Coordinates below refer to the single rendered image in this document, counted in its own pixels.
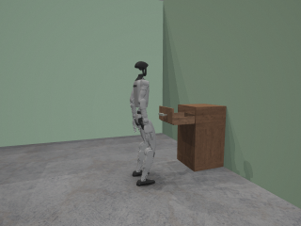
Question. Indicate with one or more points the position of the left robot hand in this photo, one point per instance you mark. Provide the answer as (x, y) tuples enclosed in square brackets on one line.
[(134, 124)]

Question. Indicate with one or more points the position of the robot left forearm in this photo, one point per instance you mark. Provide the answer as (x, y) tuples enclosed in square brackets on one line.
[(133, 110)]

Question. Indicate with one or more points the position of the robot left upper arm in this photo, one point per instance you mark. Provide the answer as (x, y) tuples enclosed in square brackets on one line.
[(132, 98)]

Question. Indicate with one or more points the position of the humanoid robot torso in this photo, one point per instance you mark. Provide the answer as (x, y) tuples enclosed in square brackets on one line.
[(137, 88)]

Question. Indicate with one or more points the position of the robot right upper arm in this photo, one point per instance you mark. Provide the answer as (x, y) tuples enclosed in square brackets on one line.
[(144, 84)]

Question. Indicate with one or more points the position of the right robot hand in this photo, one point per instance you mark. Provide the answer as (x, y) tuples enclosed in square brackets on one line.
[(147, 129)]

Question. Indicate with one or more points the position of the robot right thigh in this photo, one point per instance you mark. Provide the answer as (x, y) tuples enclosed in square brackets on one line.
[(152, 143)]

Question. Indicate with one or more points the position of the robot right forearm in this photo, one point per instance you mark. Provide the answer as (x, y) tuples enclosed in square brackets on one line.
[(143, 111)]

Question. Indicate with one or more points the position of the cabinet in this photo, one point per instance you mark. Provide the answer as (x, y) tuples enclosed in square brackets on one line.
[(201, 145)]

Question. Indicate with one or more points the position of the drawer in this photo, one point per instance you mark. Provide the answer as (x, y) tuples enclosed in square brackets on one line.
[(178, 118)]

